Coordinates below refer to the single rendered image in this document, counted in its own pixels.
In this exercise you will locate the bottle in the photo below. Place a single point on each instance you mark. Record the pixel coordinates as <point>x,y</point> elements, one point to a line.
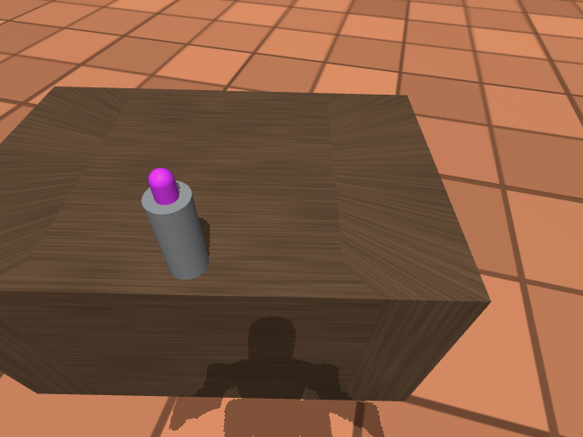
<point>172,214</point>

